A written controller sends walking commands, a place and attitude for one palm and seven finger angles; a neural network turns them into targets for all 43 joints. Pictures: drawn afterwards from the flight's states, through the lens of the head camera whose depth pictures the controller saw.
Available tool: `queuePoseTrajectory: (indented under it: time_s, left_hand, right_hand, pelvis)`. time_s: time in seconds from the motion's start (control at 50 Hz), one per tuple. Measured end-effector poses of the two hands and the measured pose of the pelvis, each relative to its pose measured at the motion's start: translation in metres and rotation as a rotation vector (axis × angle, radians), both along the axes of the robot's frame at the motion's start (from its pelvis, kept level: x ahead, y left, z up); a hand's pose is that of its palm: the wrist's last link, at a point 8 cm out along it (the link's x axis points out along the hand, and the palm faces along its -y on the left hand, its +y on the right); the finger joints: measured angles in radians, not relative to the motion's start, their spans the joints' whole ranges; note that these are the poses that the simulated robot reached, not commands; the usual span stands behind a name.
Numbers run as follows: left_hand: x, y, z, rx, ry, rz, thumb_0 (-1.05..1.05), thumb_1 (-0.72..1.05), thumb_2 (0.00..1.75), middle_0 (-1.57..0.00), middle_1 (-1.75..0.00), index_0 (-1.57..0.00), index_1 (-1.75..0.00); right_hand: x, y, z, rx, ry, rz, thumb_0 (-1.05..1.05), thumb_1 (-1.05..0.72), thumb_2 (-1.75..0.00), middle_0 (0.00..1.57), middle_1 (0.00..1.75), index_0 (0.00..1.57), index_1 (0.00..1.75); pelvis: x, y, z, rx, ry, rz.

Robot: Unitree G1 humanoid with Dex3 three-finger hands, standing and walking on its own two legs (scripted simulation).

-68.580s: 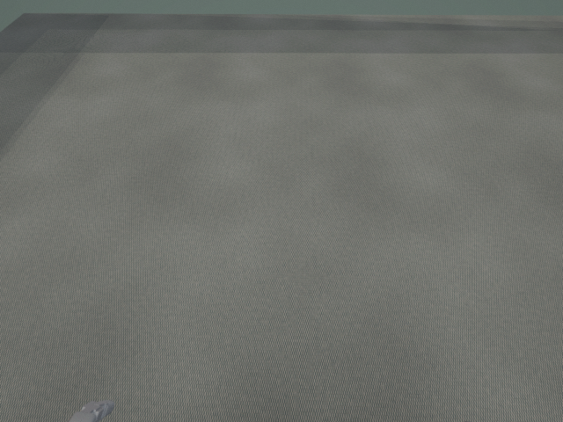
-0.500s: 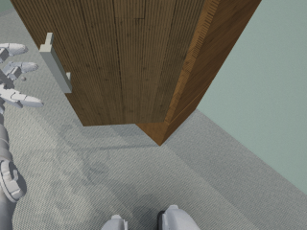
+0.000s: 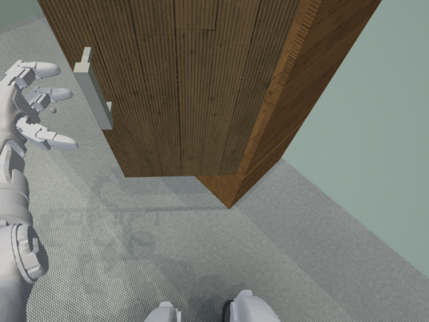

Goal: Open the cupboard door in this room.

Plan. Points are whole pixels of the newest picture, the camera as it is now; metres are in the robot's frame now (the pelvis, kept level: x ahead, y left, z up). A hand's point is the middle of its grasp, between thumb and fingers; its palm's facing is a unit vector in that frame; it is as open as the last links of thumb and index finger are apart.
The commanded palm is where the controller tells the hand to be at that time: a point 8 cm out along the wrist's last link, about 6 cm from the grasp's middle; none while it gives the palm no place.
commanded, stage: slide the fingers in behind the handle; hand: left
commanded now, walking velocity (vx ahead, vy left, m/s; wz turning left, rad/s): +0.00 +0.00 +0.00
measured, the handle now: (98, 91) +0.51 +0.20 +0.08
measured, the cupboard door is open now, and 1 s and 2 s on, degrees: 49 49 48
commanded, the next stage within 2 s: close the thumb around the handle in 1.66 s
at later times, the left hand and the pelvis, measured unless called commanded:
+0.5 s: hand (67, 112) +0.46 +0.24 +0.09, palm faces +0.00 -1.00 +0.01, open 14.0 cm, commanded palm +0.43 +0.29 +0.09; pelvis +0.00 +0.00 +0.00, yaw +0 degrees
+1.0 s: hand (96, 113) +0.45 +0.19 +0.09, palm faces +0.01 -1.00 -0.01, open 14.0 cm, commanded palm +0.42 +0.24 +0.09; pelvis -0.01 -0.01 +0.00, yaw +0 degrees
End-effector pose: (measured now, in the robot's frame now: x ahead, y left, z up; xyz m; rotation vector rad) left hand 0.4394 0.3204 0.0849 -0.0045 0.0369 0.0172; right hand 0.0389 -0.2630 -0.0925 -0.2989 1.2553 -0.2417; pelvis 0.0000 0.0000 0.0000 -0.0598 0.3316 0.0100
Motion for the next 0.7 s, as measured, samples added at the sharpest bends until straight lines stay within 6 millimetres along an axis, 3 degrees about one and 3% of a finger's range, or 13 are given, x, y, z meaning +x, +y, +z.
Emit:
queuePoseTrajectory:
  time_s: [0.32, 0.7]
  left_hand:
    - [-0.001, -0.006, -0.002, -0.004, -0.002, -0.007, -0.01, -0.50, 0.30, -0.30, -1.20, -0.30, -1.20]
    - [-0.008, -0.041, 0.005, 0.006, -0.026, -0.003, -0.01, -0.50, 0.30, -0.30, -1.20, -0.30, -1.20]
  right_hand:
    - [-0.028, -0.007, 0.002, -0.015, 0.054, -0.030, 0.01, -0.91, -0.89, 0.20, 0.30, 0.21, 0.30]
    - [-0.003, 0.000, -0.001, 0.034, -0.044, -0.010, 0.01, -0.91, -0.89, 0.20, 0.30, 0.20, 0.30]
  pelvis:
    - [-0.004, -0.003, 0.000, 0.004, -0.002, -0.005]
    - [-0.004, -0.005, 0.003, 0.013, -0.033, -0.004]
